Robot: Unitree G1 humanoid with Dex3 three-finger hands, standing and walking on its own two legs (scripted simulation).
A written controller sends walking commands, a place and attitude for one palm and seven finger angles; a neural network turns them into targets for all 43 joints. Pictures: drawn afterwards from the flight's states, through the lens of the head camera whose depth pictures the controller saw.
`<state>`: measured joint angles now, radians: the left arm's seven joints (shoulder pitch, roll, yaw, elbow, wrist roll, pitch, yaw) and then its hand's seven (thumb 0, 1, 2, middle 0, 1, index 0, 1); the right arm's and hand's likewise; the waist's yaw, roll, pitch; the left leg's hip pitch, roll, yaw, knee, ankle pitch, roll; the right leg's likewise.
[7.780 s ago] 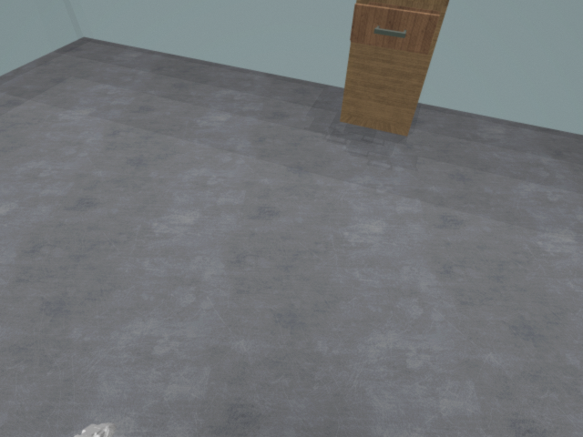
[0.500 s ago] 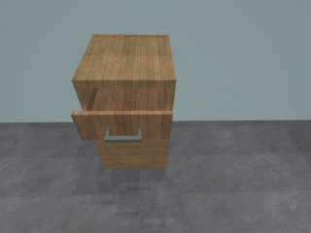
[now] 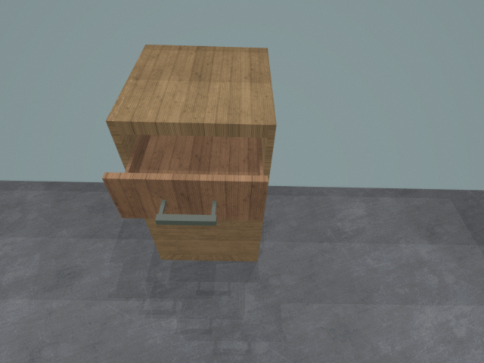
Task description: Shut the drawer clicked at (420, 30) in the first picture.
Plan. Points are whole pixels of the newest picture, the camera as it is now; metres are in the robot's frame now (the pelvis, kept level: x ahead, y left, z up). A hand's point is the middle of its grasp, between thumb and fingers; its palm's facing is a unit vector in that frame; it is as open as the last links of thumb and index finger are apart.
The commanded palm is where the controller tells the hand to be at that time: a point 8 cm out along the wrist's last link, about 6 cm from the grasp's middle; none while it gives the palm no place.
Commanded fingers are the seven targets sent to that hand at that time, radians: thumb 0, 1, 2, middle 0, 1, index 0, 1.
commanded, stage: shuffle to correct the standing spot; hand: left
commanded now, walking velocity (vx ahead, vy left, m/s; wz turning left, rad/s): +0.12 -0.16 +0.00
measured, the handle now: (187, 212) +0.47 +0.16 -0.12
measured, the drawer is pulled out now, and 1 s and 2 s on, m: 0.16 0.16 0.16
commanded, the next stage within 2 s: come to a stop and stand still in 0.06 s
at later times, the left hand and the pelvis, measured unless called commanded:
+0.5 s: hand out of the picture +0.04 +0.11 -0.17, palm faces +0.08 -0.97 -0.22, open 7.3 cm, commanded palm none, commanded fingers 0.00 0.90 0.90 -0.20 -0.30 -0.20 -0.30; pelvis +0.05 -0.06 +0.00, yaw +3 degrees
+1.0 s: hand out of the picture +0.01 +0.11 -0.17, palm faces +0.08 -0.98 -0.18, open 7.4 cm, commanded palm none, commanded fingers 0.00 0.90 0.90 -0.20 -0.30 -0.20 -0.30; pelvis +0.03 -0.05 +0.01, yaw +2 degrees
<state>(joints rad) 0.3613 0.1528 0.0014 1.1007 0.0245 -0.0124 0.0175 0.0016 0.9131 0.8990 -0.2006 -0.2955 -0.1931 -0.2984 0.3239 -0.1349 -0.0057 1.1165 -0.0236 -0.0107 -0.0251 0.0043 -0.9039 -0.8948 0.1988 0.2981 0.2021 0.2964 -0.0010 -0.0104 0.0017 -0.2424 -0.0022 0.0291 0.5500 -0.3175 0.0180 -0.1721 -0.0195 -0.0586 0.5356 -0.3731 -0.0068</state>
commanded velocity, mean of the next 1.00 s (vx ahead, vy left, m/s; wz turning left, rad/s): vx -0.01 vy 0.03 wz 0.00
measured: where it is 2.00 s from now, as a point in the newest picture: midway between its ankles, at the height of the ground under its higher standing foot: outside the picture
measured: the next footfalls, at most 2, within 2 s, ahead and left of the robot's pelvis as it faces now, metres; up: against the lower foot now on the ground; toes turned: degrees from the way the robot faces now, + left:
right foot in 0.38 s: +0.10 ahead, -0.16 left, +0.00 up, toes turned -3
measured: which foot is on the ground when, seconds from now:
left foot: down 0.00-1.00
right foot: down 0.00-0.16, up 0.18-0.36, down 0.38-1.00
